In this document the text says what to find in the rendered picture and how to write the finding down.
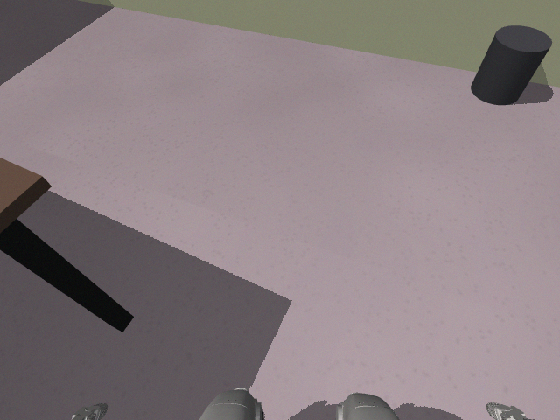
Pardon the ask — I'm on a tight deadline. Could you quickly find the left robot hand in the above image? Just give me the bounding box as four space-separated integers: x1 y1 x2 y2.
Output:
72 403 108 420

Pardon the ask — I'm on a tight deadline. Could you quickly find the right robot hand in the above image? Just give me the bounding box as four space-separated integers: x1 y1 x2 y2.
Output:
486 402 528 420

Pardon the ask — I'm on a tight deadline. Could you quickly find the table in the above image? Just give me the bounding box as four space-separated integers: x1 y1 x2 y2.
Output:
0 158 134 333

